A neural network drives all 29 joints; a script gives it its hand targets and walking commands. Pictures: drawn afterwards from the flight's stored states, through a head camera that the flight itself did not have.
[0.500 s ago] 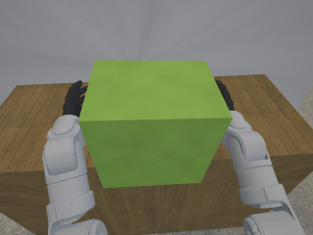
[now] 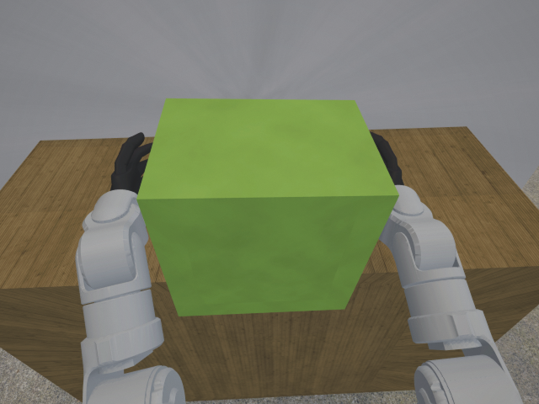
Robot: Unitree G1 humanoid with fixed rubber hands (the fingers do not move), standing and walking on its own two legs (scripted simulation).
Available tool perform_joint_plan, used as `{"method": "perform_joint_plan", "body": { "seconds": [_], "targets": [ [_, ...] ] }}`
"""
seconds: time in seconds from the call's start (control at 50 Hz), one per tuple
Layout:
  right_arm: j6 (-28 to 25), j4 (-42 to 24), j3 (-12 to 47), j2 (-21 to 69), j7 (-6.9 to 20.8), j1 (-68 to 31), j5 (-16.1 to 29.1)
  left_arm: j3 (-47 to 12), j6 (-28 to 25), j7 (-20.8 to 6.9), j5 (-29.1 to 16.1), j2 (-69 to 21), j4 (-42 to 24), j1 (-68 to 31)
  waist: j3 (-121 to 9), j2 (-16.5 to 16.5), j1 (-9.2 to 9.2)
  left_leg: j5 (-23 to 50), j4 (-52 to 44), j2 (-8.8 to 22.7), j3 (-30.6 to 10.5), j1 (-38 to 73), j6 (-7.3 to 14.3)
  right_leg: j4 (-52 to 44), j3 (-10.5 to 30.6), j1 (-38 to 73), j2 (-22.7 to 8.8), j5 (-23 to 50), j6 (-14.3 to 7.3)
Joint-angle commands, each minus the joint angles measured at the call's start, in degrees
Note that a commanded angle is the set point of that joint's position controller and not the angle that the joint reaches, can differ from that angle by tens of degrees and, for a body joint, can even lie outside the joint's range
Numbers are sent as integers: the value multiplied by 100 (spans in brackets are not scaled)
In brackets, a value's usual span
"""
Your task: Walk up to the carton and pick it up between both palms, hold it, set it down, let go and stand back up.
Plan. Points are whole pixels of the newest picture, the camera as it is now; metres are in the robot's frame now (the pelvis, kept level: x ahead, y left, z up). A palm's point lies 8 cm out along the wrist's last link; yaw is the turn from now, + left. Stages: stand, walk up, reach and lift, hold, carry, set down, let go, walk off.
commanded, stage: set down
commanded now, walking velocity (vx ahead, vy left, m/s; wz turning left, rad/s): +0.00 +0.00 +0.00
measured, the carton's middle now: (263, 212) +0.36 +0.01 +0.14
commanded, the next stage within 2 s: none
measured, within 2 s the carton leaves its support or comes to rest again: rests again in 1.64 s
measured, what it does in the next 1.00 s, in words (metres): stands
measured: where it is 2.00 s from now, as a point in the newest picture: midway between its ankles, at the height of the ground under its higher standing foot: outside the picture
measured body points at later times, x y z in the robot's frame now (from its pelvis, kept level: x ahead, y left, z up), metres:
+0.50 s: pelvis +0.02 +0.00 +0.00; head +0.02 +0.00 +0.45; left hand +0.40 +0.18 +0.18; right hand +0.42 -0.16 +0.16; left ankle +0.01 +0.11 -0.76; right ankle -0.01 -0.12 -0.76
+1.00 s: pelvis +0.02 +0.00 +0.00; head +0.03 +0.01 +0.45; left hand +0.44 +0.20 +0.17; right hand +0.44 -0.15 +0.15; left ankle +0.01 +0.11 -0.76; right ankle -0.01 -0.12 -0.76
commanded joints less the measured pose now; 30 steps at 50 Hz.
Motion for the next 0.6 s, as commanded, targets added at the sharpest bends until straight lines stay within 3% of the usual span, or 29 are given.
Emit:
{"method": "perform_joint_plan", "body": {
  "seconds": [0.0, 0.26, 0.58],
  "targets": [
    [-473, -1476, 1690, 2073, 521, -3808, 396, -2292, -344, -650, -772, -1745, -503, -3094, -2443, -33, 30, 573, 268, 99, 36, 814, 77, 214, -96, 323, 130, 493, 390],
    [-626, -1204, 1644, 2088, 533, -3849, 445, -2247, -362, -694, -698, -1611, -522, -3195, -2779, 118, -42, 1971, 484, -84, 60, 1106, -160, 295, -65, 880, 190, 1858, 373],
    [-842, -633, 1226, 2168, 688, -4256, -55, -1854, -809, -784, -562, -1402, 307, -3674, -2954, -39, 55, 1643, 180, -92, 103, 411, -15, 324, -45, 1272, 115, 2043, 410]
  ]
}}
